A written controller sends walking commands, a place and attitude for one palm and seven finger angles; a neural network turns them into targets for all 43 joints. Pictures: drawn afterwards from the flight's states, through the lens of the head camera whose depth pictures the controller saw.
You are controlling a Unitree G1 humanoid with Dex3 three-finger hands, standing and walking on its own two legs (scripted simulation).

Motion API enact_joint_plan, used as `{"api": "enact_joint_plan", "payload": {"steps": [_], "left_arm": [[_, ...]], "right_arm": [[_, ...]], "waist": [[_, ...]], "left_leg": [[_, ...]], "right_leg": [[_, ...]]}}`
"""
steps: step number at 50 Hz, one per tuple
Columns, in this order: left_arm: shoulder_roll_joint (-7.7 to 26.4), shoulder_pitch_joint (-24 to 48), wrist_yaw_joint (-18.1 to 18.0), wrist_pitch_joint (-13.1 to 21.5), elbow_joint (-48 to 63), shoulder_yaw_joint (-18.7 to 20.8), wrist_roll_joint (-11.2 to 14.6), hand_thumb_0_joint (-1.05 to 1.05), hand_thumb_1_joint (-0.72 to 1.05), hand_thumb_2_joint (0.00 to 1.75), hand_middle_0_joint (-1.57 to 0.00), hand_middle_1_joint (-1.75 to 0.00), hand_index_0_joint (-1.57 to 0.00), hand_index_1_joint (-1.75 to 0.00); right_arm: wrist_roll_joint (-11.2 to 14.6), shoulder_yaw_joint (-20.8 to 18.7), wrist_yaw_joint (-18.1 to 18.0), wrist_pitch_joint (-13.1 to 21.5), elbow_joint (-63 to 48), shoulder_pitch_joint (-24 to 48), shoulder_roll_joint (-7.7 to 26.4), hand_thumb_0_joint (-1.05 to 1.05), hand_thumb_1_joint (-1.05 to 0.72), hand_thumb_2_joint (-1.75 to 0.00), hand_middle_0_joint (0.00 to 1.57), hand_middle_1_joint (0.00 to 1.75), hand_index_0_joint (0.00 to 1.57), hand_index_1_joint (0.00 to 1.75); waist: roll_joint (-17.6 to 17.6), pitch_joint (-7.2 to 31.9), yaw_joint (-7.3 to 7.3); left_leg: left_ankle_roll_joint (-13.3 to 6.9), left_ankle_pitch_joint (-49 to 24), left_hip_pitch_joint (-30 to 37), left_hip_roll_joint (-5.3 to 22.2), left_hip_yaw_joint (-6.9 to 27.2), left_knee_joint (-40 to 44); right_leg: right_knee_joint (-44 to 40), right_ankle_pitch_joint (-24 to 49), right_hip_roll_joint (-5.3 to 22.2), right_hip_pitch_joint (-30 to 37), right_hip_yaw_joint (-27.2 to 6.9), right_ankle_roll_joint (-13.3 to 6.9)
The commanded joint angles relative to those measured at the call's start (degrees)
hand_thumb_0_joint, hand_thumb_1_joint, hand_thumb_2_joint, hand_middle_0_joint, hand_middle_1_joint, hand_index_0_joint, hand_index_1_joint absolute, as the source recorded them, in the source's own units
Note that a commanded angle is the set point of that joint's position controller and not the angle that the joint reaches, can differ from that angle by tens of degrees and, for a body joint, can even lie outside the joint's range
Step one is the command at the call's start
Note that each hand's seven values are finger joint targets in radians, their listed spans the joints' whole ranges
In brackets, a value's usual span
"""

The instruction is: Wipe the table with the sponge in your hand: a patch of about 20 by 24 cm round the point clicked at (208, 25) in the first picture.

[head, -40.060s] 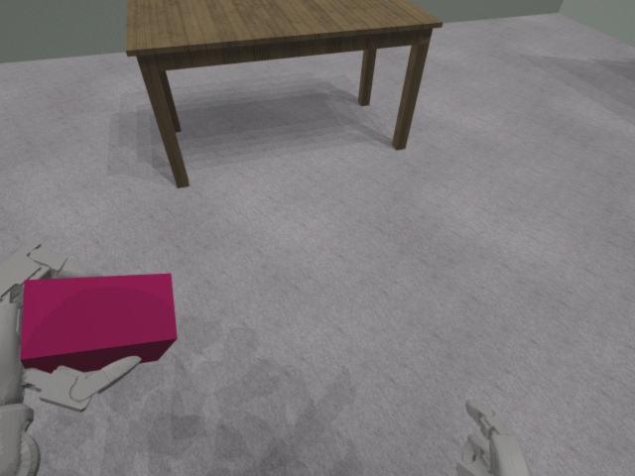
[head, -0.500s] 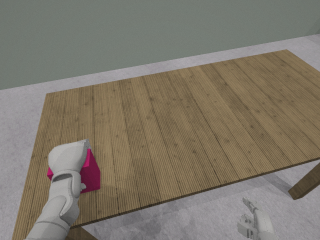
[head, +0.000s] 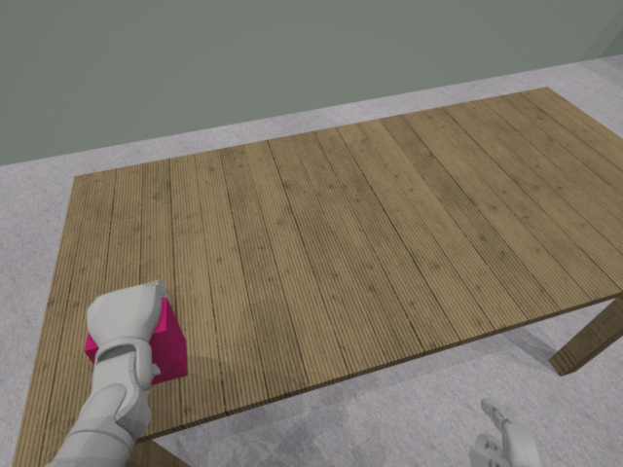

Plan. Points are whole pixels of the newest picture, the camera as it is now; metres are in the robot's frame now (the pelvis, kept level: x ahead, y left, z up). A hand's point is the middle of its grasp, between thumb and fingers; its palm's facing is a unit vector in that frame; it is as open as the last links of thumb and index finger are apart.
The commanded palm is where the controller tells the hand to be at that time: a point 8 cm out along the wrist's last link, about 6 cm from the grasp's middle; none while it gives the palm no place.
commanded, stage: lower the sponge onto the table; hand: left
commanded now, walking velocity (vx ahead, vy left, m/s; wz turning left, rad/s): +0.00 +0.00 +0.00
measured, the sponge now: (145, 353) +0.26 +0.29 -0.05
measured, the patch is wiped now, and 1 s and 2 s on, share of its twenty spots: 0.00 0.15 0.30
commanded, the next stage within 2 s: wipe forward along the first lane in 0.26 s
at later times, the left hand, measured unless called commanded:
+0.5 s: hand (145, 329) +0.28 +0.28 -0.02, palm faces -0.10 -0.02 -1.00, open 10.3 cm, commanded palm +0.27 +0.27 +0.02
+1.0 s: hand (146, 296) +0.34 +0.31 -0.02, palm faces -0.14 +0.03 -0.99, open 10.3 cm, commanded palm +0.32 +0.30 +0.01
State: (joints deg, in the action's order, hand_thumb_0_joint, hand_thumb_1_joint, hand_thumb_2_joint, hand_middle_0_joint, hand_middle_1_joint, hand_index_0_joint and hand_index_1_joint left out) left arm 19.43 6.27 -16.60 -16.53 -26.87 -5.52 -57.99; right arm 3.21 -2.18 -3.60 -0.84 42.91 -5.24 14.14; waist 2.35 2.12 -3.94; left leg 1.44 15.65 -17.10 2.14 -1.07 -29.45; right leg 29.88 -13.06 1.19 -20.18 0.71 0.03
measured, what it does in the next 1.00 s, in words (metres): stands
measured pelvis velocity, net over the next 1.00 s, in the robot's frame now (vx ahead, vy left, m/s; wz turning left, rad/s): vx -0.02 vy -0.01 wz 0.01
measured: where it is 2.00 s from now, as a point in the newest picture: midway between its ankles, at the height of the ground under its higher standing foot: outside the picture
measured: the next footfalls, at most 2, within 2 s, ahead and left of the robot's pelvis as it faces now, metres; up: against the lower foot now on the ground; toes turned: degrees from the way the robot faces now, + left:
none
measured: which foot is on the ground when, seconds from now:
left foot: down 0.00-1.00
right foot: down 0.00-1.00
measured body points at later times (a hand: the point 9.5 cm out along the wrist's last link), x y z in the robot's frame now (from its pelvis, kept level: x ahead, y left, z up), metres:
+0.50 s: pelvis -0.01 +0.00 -0.01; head +0.02 -0.02 +0.44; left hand +0.28 +0.28 +0.04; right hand +0.19 -0.23 -0.12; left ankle -0.01 +0.14 -0.73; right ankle +0.02 -0.12 -0.74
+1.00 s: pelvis -0.02 -0.01 -0.02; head +0.04 -0.02 +0.43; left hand +0.34 +0.30 +0.03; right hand +0.10 -0.28 -0.15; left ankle -0.01 +0.14 -0.73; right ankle +0.02 -0.12 -0.74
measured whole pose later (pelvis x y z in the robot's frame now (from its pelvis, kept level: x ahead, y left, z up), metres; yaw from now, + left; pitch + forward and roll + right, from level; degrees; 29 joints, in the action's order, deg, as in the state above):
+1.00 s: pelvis -0.02 -0.01 -0.02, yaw +0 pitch +11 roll +0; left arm 25.7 27.2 -18.4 -9.5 -50.8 -0.4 -60.5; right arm 3.2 -2.5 -4.3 -2.6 44.0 -10.8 15.7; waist 1.8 5.3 -0.1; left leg 1.8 17.6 -33.1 2.7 0.2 -39.2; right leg 38.4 -14.4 0.7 -35.5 1.5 -0.5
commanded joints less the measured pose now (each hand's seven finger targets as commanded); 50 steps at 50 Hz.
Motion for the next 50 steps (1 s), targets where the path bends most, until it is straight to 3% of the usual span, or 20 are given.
{"api": "enact_joint_plan", "payload": {"steps": [1, 2, 5, 7, 10, 12, 18, 22, 25, 27, 29, 32, 33, 35, 37, 38, 41, 42, 43, 50], "left_arm": [[11.71, 15.56, -1.46, 0.96, 9.65, 3.99, -1.92, 0.0, 0.1, 1.3, -1.2, -1.6, -1.2, -1.6], [13.48, 15.84, -1.35, 1.19, 9.35, 5.7, -1.85, 0.0, 0.1, 1.3, -1.2, -1.6, -1.2, -1.6], [9.36, 16.01, -1.22, 2.03, 8.68, 1.92, -2.59, 0.0, 0.1, 1.3, -1.2, -1.6, -1.2, -1.6], [11.39, 14.28, -1.66, 2.36, 7.89, 4.75, -2.13, 0.0, 0.1, 1.3, -1.2, -1.6, -1.2, -1.6], [8.43, 14.51, -1.99, 2.65, 7.88, 2.22, -2.09, 0.0, 0.1, 1.3, -1.2, -1.6, -1.2, -1.6], [10.04, 13.4, -2.63, 2.25, 7.32, 4.28, -1.96, 0.0, 0.1, 1.3, -1.2, -1.6, -1.2, -1.6], [6.35, 15.49, -2.8, 0.99, 5.57, 0.28, -2.32, 0.0, 0.1, 1.3, -1.2, -1.6, -1.2, -1.6], [11.88, 22.77, -2.88, 0.73, 1.24, 4.0, -2.77, 0.0, 0.1, 1.3, -1.2, -1.6, -1.2, -1.6], [10.49, 23.8, -2.43, 1.41, -1.28, 2.32, -3.04, 0.0, 0.1, 1.3, -1.2, -1.6, -1.2, -1.6], [13.66, 24.27, -2.42, 1.65, -3.88, 5.17, -3.58, 0.0, 0.1, 1.3, -1.2, -1.6, -1.2, -1.6], [9.75, 25.07, -1.92, 2.04, -5.63, 1.62, -3.18, 0.0, 0.1, 1.3, -1.2, -1.6, -1.2, -1.6], [13.28, 25.71, -2.21, 2.72, -8.78, 5.0, -3.49, 0.0, 0.1, 1.3, -1.2, -1.6, -1.2, -1.6], [11.0, 27.15, -2.02, 3.23, -7.91, 2.41, -3.39, 0.0, 0.1, 1.3, -1.2, -1.6, -1.2, -1.6], [11.88, 27.11, -2.33, 3.84, -9.39, 3.3, -3.39, 0.0, 0.1, 1.3, -1.2, -1.6, -1.2, -1.6], [16.82, 25.47, -2.98, 4.11, -12.22, 8.48, -3.07, 0.0, 0.1, 1.3, -1.2, -1.6, -1.2, -1.6], [14.57, 27.2, -2.79, 4.34, -12.55, 5.74, -2.92, 0.0, 0.1, 1.3, -1.2, -1.6, -1.2, -1.6], [15.54, 29.04, -2.95, 4.79, -16.79, 6.0, -3.43, 0.0, 0.1, 1.3, -1.2, -1.6, -1.2, -1.6], [19.19, 29.62, -3.16, 4.94, -17.8, 9.18, -3.38, 0.0, 0.1, 1.3, -1.2, -1.6, -1.2, -1.6], [16.63, 30.96, -2.9, 5.27, -17.67, 6.1, -3.66, 0.0, 0.1, 1.3, -1.2, -1.6, -1.2, -1.6], [19.07, 33.9, -2.51, 7.07, -23.1, 6.91, -4.02, 0.0, 0.1, 1.3, -1.2, -1.6, -1.2, -1.6]], "right_arm": [[-0.33, -2.22, -0.55, 2.85, -8.69, 7.43, 7.17, 0.0, -0.9, -0.9, 0.2, 0.3, 0.2, 0.3], [-0.34, -2.17, -0.67, 2.75, -8.49, 7.06, 7.42, 0.0, -0.9, -0.9, 0.2, 0.3, 0.2, 0.3], [-0.33, -2.26, -0.37, 2.83, -8.94, 6.62, 6.9, 0.0, -0.9, -0.9, 0.2, 0.3, 0.2, 0.3], [-0.4, -2.49, -0.29, 2.76, -8.78, 6.22, 7.25, 0.0, -0.9, -0.9, 0.2, 0.3, 0.2, 0.3], [-0.36, -2.42, -0.12, 2.53, -9.31, 6.45, 6.91, 0.0, -0.9, -0.9, 0.2, 0.3, 0.2, 0.3], [-0.36, -2.51, -0.11, 2.33, -9.23, 6.5, 7.26, 0.0, -0.9, -0.9, 0.2, 0.3, 0.2, 0.3], [-0.19, -2.33, 0.01, 1.89, -9.5, 6.09, 6.94, 0.0, -0.9, -0.9, 0.2, 0.3, 0.2, 0.3], [-0.14, -1.91, -0.87, 1.34, -7.94, 5.53, 7.6, 0.0, -0.9, -0.9, 0.2, 0.3, 0.2, 0.3], [-0.11, -1.87, -1.2, 1.42, -7.94, 4.58, 7.33, 0.0, -0.9, -0.9, 0.2, 0.3, 0.2, 0.3], [-0.3, -1.97, -1.33, 0.91, -7.22, 3.82, 7.85, 0.0, -0.9, -0.9, 0.2, 0.3, 0.2, 0.3], [-0.09, -1.84, -1.26, 0.9, -7.8, 3.09, 7.37, 0.0, -0.9, -0.9, 0.2, 0.3, 0.2, 0.3], [-0.32, -2.18, -1.3, 0.57, -7.06, 1.87, 8.0, 0.0, -0.9, -0.9, 0.2, 0.3, 0.2, 0.3], [-0.33, -2.03, -1.32, 0.55, -7.69, 1.54, 7.74, 0.0, -0.9, -0.9, 0.2, 0.3, 0.2, 0.3], [-0.36, -2.2, -1.29, 0.5, -7.56, 0.83, 7.85, 0.0, -0.9, -0.9, 0.2, 0.3, 0.2, 0.3], [-0.45, -2.49, -1.41, 0.24, -6.77, 0.07, 8.62, 0.0, -0.9, -0.9, 0.2, 0.3, 0.2, 0.3], [-0.38, -2.22, -1.54, 0.22, -7.08, -0.49, 8.34, 0.0, -0.9, -0.9, 0.2, 0.3, 0.2, 0.3], [-0.27, -2.39, -1.49, 0.41, -6.16, -1.54, 8.7, 0.0, -0.9, -0.9, 0.2, 0.3, 0.2, 0.3], [-0.29, -2.45, -1.45, 0.29, -5.44, -1.81, 9.33, 0.0, -0.9, -0.9, 0.2, 0.3, 0.2, 0.3], [-0.3, -2.41, -1.43, 0.43, -5.89, -2.67, 8.9, 0.0, -0.9, -0.9, 0.2, 0.3, 0.2, 0.3], [-0.23, -2.73, -1.15, 0.21, -5.23, -5.3, 9.47, 0.0, -0.9, -0.9, 0.2, 0.3, 0.2, 0.3]], "waist": [[-1.74, 14.5, 0.29], [-2.02, 13.9, 0.23], [-1.71, 13.9, 0.56], [-1.79, 14.4, 0.0], [-2.3, 14.27, 0.45], [-3.09, 14.45, -0.02], [-2.68, 13.8, 0.76], [-4.14, 11.49, 1.8], [-4.08, 12.89, 2.16], [-4.22, 13.8, 1.92], [-4.44, 13.94, 2.61], [-4.46, 15.19, 2.46], [-3.24, 16.07, 2.98], [-5.06, 17.17, 3.17], [-6.39, 17.03, 2.53], [-6.74, 16.42, 3.59], [-8.03, 14.44, 4.32], [-7.17, 14.66, 3.88], [-6.11, 15.94, 4.48], [-6.68, 16.98, 5.34]], "left_leg": [[-3.02, -10.14, 3.27, -3.17, 0.78, 2.39], [-2.9, -9.75, 2.93, -3.29, 1.2, 2.51], [-2.82, -9.6, 2.44, -3.13, 1.11, 2.03], [-2.67, -9.77, 2.4, -2.99, 1.32, 1.96], [-2.5, -9.94, 1.57, -2.83, 1.09, 1.38], [-2.4, -9.72, 1.37, -2.79, 1.46, 1.47], [-2.57, -7.63, 0.35, -2.72, 1.38, 0.74], [-2.62, -4.02, -1.69, -2.96, 1.35, 0.67], [-2.81, -3.89, -2.4, -3.14, 0.58, -0.25], [-2.52, -3.96, -3.17, -3.15, 0.93, -0.53], [-2.66, -3.66, -4.01, -3.13, 0.49, -1.21], [-2.49, -3.73, -5.21, -3.08, 0.75, -1.92], [-2.66, -4.35, -5.24, -3.07, 0.39, -2.36], [-2.72, -5.01, -6.43, -3.02, 0.19, -3.16], [-2.71, -4.21, -8.43, -3.03, 0.26, -3.46], [-2.9, -3.47, -9.37, -3.1, -0.01, -3.66], [-2.99, -1.63, -11.31, -2.94, -0.37, -4.1], [-2.95, -1.48, -11.86, -2.97, -0.1, -4.19], [-3.11, -1.7, -11.96, -2.99, -0.45, -4.61], [-3.29, -0.19, -15.06, -2.84, -0.57, -6.09]], "right_leg": [[-3.37, 10.72, -1.44, 6.57, -1.33, -3.4], [-3.59, 9.68, -1.77, 6.28, -1.89, -3.56], [-2.71, 9.14, -1.79, 4.83, -0.65, -3.57], [-2.66, 9.22, -2.06, 4.94, -1.4, -3.77], [-1.92, 10.16, -1.78, 4.33, -0.47, -3.54], [-1.91, 9.2, -2.11, 4.13, -1.18, -3.71], [-1.18, 6.09, -2.06, 2.04, 0.45, -3.54], [-1.81, 2.28, -1.91, -0.42, -0.46, -3.33], [-1.41, 3.21, -1.5, -0.45, -0.14, -3.04], [-0.97, 3.02, -1.77, -0.61, -0.7, -3.28], [-0.58, 3.4, -1.56, -1.37, 0.09, -3.02], [-0.09, 3.54, -1.72, -1.75, -0.59, -3.15], [0.34, 4.98, -1.49, -1.56, -0.1, -3.0], [0.79, 7.13, -1.36, -1.0, -0.48, -2.72], [0.8, 6.82, -1.35, -0.34, -1.38, -2.63], [0.9, 6.69, -1.13, -0.63, -0.77, -2.24], [0.69, 4.29, -0.93, -3.02, -0.86, -1.92], [0.84, 3.72, -1.04, -3.03, -1.53, -2.16], [1.29, 4.53, -0.85, -2.83, -1.01, -1.95], [1.94, 2.87, -0.87, -4.94, -1.14, -1.75]]}}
